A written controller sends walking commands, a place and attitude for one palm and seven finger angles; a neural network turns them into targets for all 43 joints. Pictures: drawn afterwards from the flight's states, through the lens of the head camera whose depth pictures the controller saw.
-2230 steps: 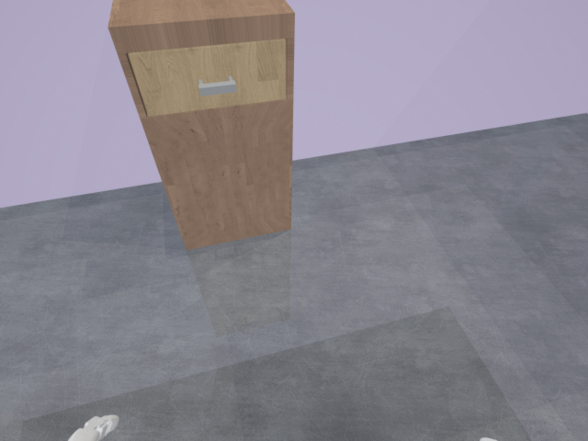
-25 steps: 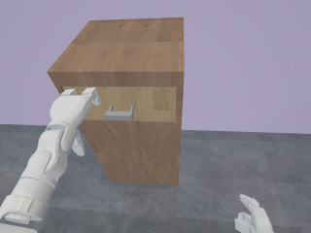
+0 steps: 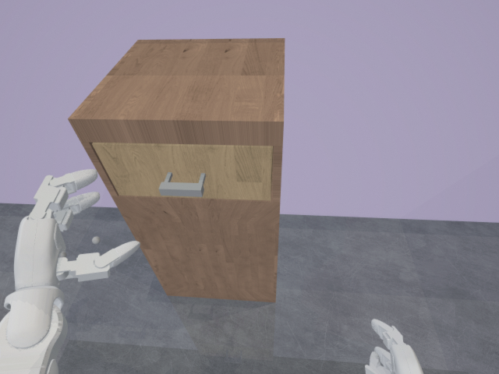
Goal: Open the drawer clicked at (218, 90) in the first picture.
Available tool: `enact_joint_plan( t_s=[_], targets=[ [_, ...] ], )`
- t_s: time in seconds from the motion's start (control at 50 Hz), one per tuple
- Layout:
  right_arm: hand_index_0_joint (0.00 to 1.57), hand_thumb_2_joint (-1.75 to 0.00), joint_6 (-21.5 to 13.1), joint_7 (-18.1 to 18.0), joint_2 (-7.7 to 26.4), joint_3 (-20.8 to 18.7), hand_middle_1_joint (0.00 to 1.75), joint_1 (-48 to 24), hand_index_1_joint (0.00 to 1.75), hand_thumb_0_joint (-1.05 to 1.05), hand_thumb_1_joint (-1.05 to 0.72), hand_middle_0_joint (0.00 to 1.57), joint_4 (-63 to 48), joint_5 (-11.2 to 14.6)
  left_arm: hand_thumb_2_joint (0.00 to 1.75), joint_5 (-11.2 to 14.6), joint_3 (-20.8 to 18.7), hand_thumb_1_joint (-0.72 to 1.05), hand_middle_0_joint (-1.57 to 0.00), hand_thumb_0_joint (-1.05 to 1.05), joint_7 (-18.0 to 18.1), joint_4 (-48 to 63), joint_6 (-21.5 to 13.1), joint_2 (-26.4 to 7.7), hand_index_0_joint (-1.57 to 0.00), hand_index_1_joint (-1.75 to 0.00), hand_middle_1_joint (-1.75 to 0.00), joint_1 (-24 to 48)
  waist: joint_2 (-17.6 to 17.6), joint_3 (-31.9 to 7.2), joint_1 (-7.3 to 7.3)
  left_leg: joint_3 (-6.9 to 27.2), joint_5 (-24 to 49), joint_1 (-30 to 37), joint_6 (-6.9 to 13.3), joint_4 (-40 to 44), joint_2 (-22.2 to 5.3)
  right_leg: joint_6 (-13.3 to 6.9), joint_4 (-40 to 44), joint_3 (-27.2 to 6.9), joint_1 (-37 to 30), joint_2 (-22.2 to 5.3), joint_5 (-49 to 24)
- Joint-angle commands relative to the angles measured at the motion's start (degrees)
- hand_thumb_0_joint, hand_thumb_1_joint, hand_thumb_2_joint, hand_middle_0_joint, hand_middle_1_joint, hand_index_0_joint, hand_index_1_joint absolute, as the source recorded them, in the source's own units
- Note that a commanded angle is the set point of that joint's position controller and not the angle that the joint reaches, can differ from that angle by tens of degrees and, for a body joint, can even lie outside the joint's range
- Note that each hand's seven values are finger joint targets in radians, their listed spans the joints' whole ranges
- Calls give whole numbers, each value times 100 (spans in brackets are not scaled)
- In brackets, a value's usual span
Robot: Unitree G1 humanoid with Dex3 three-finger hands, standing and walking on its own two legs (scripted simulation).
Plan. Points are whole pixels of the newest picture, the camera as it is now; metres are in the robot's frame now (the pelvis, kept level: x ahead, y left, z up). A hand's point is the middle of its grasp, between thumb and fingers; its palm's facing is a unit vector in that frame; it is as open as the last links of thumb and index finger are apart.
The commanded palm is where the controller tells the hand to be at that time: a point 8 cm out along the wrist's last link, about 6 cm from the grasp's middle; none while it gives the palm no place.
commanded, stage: draw the hand back to the body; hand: left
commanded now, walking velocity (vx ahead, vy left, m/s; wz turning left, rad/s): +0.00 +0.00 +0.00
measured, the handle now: (183, 183) +0.53 +0.23 -0.04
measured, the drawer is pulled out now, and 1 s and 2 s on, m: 0.00 0.00 0.00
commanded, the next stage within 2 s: step back with the hand held close in 0.52 s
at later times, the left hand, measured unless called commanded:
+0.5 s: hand (61, 297) +0.16 +0.24 +0.15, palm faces +0.42 -0.82 -0.38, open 7.7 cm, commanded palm +0.11 +0.28 +0.17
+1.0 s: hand (47, 303) +0.16 +0.26 +0.14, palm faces +0.29 -0.83 -0.48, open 7.4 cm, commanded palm +0.09 +0.30 +0.17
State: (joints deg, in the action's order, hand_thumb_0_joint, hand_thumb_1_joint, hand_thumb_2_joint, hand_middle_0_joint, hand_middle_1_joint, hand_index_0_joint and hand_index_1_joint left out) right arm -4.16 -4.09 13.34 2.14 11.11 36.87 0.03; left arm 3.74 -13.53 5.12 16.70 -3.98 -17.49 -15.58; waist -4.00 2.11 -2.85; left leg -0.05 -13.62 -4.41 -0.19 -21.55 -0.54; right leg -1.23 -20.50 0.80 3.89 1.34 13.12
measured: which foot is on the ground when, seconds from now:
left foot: down 0.00-1.00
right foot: down 0.00-1.00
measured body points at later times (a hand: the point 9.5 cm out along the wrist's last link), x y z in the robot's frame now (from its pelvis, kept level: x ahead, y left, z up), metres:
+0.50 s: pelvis -0.02 -0.01 +0.00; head -0.03 -0.03 +0.45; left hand +0.13 +0.28 +0.17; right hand +0.19 -0.21 -0.08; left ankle -0.02 +0.12 -0.75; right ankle -0.02 -0.10 -0.75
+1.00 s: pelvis -0.03 +0.02 -0.01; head +0.00 +0.04 +0.44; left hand +0.14 +0.30 +0.16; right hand +0.15 -0.22 -0.08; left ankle -0.02 +0.12 -0.75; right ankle -0.02 -0.10 -0.75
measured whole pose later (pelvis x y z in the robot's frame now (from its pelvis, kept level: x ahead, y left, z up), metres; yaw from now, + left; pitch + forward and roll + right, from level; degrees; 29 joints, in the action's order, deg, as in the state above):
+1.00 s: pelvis -0.03 +0.02 -0.01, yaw +1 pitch +1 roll -1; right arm -2.3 -4.7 12.0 -0.5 11.2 30.7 0.3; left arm 2.2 -20.4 7.5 36.7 -8.0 -24.5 -38.2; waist 2.1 2.3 0.2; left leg 0.1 -14.5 -17.1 1.4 -30.4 0.9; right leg 0.4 -28.6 1.2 16.0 -0.2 13.8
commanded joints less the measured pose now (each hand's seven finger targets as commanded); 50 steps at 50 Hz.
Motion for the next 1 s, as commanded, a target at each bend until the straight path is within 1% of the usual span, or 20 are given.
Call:
enact_joint_plan(
  t_s=[0.0,0.06,0.12,0.2,0.28,0.3,0.46,0.54,0.58,0.6,0.62,0.64,0.66,0.68,0.7,0.74,0.82,0.88,0.92,0.98],
  targets=[
    [20,-90,-439,-81,516,-255,30,-914,30,0,-90,20,-982,-37,68,34,-767,37,-24,0,88,1624,-455,-1093,-24,-64,-64,36,370,-885,-49,-234,1533,95,71,89,29,98,224,104,-183,-48,-1514],
    [20,-90,-508,-91,494,-283,30,-877,30,0,-90,20,-952,-30,72,11,-858,48,-23,0,111,1997,-535,-1112,-23,-57,-57,-312,91,-799,-34,-222,1393,81,68,65,46,90,245,82,-64,-69,-1292],
    [20,-90,-603,-98,466,-306,30,-852,30,0,-90,20,-958,-23,76,-9,-896,58,-22,0,123,2213,-592,-1101,-22,-50,-50,-783,52,-643,-37,-211,1264,53,67,44,33,93,281,78,80,-68,-1108],
    [20,-90,-675,-132,417,-354,30,-884,30,0,-90,20,-937,-20,82,0,-933,73,-21,0,96,2072,-609,-946,-21,-41,-41,-1492,300,-241,-54,-228,899,-47,67,20,18,131,447,60,362,-28,-648],
    [20,-90,-755,-184,465,-367,30,-833,30,0,-90,20,-885,-22,88,-58,-818,87,-20,0,123,2171,-639,-977,-20,-32,-32,-833,178,-45,72,-192,549,23,93,-26,46,130,632,-47,670,-35,-129],
    [20,-90,-771,-217,450,-351,30,-814,30,0,-90,20,-869,-42,90,-42,-802,90,-20,0,151,2011,-639,-913,-20,-30,-30,-923,303,21,56,-190,487,-14,98,-3,47,147,632,-11,648,-43,-69],
    [20,-90,-859,-213,407,-284,30,-831,30,0,-90,20,-894,-79,90,-90,-894,90,-20,0,193,2230,-647,-1042,-20,-30,-30,-859,120,-422,-68,-104,695,36,92,37,55,98,427,-7,281,-94,-342],
    [20,-90,-869,-201,382,-265,30,-851,30,0,-90,20,-862,-91,90,-79,-877,90,-20,0,177,2081,-601,-945,-20,-30,-30,-997,200,-271,-91,-87,860,-27,60,68,32,88,382,65,249,-52,-564],
    [20,-90,-872,-182,404,-272,30,-846,30,0,-90,20,-860,-80,90,-115,-892,90,-20,0,160,2126,-585,-1005,-20,-30,-30,-848,-3,-213,-76,-78,867,-13,46,81,29,68,413,35,296,-51,-537],
    [20,-90,-873,-182,382,-262,30,-839,30,0,-90,20,-849,-90,90,-87,-897,90,-20,0,171,2033,-580,-945,-20,-30,-30,-989,99,-206,-97,-86,896,-53,41,115,19,82,377,87,226,-56,-608],
    [20,-90,-643,-169,673,-349,30,-763,30,0,-90,20,-1073,-71,90,-135,-1341,90,-20,0,181,2083,-708,-1310,-20,-30,-30,-882,307,359,190,222,597,-599,143,-96,-40,80,657,-283,1062,-245,-461],
    [20,-90,-488,-170,657,-380,30,-725,30,0,-90,20,-1011,-169,90,-210,-1052,90,-20,0,179,1932,-706,-990,-20,-30,-30,-1217,690,174,234,355,557,-640,130,-306,-25,29,678,-324,1114,-325,-314],
    [20,-90,-409,-156,626,-388,30,-710,30,0,-90,20,-1065,-174,90,-245,-893,90,-20,0,192,1960,-677,-869,-20,-30,-30,-1286,819,58,272,321,542,-600,124,-528,-33,-29,671,-443,1194,-467,-339],
    [20,-90,-379,-168,650,-412,30,-729,30,0,-90,20,-1147,-204,90,-264,-1023,90,-20,0,217,2295,-740,-1021,-20,-30,-30,-1204,674,-109,263,300,636,-623,111,-655,-1,-74,609,-476,1171,-547,-605],
    [20,-90,-310,-171,569,-404,30,-601,30,0,-90,20,-1166,-171,90,-257,-908,90,-20,0,242,2251,-754,-875,-20,-30,-30,-1434,721,-380,314,314,647,-645,91,-834,-22,-125,448,-495,1051,-690,-723],
    [20,-90,-173,-163,571,-444,30,-437,30,0,-90,20,-1242,-143,90,-230,-991,90,-20,0,312,2393,-745,-909,-20,-30,-30,-1821,684,-872,323,295,1128,-726,69,-920,-120,-190,101,-479,685,-772,-1392],
    [20,-90,-80,-172,566,-489,30,-480,30,0,-90,20,-1529,-72,90,-182,-1249,90,-20,0,395,3076,-780,-1211,-20,-30,-30,-2168,214,-1473,267,392,2997,-783,45,-646,-430,-21,-736,-98,77,-474,-2458],
    [20,-90,-98,-136,540,-475,30,-578,30,0,-90,20,-1586,4,90,-131,-1426,90,-20,0,361,3416,-805,-1443,-20,-30,-30,-2223,-277,-1543,209,439,3174,-884,80,-504,-476,72,-984,-2,70,-323,-2298],
    [20,-90,-125,-110,550,-465,30,-581,30,0,-90,20,-1583,8,90,-124,-1480,90,-20,0,362,3465,-827,-1477,-20,-30,-30,-2354,-329,-1561,191,464,3110,-989,112,-433,-548,119,-1103,39,111,-221,-1948],
    [20,-90,-218,-91,622,-484,30,-575,30,0,-90,20,-1528,-18,90,-105,-1461,90,-20,0,351,3395,-865,-1409,-20,-30,-30,-2404,-404,-1359,197,567,2457,-1395,159,-240,-633,141,-1151,44,168,-130,-1364]
  ],
)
